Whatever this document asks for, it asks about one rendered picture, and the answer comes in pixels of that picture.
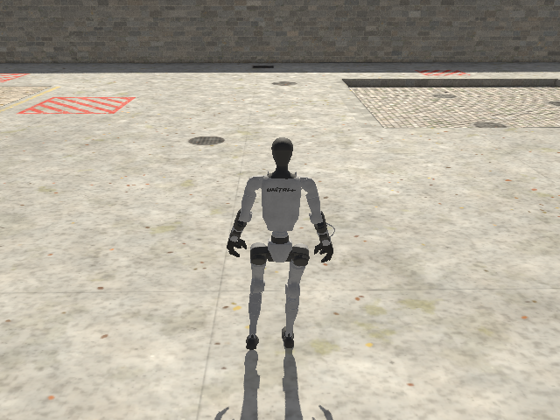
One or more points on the right robot shin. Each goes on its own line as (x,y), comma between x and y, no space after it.
(291,310)

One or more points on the robot left upper arm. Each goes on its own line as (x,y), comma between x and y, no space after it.
(249,196)

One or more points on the robot right upper arm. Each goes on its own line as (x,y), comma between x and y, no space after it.
(312,196)

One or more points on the robot left hand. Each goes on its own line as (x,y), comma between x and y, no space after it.
(238,244)

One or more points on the robot right hand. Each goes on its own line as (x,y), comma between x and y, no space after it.
(325,249)

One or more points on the left robot foot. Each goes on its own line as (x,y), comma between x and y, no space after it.
(252,342)

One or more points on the robot left forearm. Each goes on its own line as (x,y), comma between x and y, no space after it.
(237,228)

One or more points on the robot right forearm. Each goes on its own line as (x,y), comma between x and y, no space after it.
(323,232)

